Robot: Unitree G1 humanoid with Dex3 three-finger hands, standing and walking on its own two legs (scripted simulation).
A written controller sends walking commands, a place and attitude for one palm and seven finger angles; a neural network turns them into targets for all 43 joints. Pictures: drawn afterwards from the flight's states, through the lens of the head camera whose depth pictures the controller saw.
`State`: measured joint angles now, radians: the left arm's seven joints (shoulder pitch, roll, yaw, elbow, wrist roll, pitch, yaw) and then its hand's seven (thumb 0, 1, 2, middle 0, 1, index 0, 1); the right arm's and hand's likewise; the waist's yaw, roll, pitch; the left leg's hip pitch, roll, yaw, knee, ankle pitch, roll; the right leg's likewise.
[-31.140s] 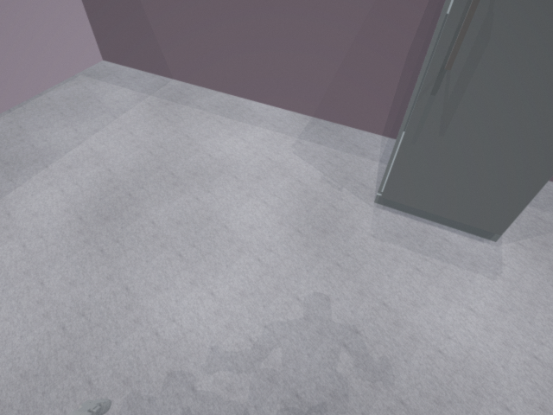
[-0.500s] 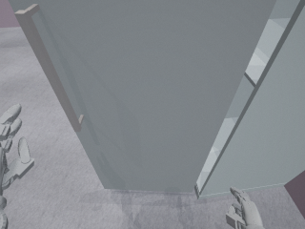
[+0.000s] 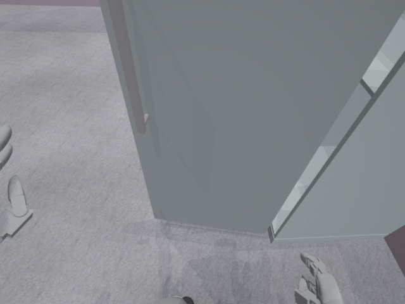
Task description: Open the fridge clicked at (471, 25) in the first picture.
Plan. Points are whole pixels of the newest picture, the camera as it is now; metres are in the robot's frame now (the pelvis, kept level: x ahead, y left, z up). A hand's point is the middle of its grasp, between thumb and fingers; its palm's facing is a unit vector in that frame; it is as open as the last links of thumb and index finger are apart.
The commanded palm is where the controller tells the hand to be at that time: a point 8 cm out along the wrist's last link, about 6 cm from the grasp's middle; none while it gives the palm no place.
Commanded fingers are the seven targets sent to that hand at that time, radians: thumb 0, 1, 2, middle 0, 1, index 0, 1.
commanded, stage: step back with the hand held close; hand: left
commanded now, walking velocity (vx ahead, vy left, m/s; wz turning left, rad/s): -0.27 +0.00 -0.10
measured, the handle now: (132, 65) +0.53 +0.22 +0.18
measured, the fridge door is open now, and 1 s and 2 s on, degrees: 79 79 79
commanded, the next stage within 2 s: stop stepping back and stand still in 0.38 s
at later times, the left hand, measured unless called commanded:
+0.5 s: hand out of the picture +0.13 +0.26 +0.17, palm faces +0.34 -0.85 -0.40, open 7.5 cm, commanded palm +0.10 +0.31 +0.18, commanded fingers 0.00 0.90 0.90 -0.20 -0.30 -0.20 -0.30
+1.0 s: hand out of the picture +0.05 +0.34 +0.17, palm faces +0.47 -0.85 -0.26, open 7.4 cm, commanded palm +0.01 +0.35 +0.18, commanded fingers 0.00 0.90 0.90 -0.20 -0.30 -0.20 -0.30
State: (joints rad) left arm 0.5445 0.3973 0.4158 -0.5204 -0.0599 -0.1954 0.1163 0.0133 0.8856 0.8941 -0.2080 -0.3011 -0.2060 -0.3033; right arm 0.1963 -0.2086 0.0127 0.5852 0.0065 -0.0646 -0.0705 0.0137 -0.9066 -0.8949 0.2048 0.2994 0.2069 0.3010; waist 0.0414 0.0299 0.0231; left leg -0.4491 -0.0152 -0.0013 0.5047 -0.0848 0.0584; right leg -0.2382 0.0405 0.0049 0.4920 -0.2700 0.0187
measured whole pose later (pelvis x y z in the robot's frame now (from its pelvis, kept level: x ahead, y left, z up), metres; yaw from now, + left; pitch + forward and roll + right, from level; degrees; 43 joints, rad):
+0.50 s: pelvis -0.07 +0.02 +0.00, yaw -5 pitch +1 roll -3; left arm 0.55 0.45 0.38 -0.55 -0.05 -0.24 0.11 0.01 0.88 0.89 -0.21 -0.30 -0.21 -0.30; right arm 0.20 -0.19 0.01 0.65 0.00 -0.07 -0.06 0.01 -0.91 -0.89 0.20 0.30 0.21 0.30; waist 0.07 -0.04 -0.06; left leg -0.48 0.00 0.05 0.64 -0.20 -0.01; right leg -0.14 0.06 0.03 0.45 -0.33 0.00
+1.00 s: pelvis -0.16 +0.07 +0.00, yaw -6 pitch -2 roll -2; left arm 0.44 0.38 0.40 -0.40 -0.04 -0.16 0.16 0.01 0.88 0.89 -0.21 -0.30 -0.21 -0.30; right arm 0.33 -0.23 0.00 0.71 -0.01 -0.08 -0.09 0.01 -0.91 -0.89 0.21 0.30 0.21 0.30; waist 0.04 -0.05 -0.13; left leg -0.35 0.05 0.01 0.72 -0.40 0.02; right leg -0.20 0.01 -0.08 0.55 -0.36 -0.04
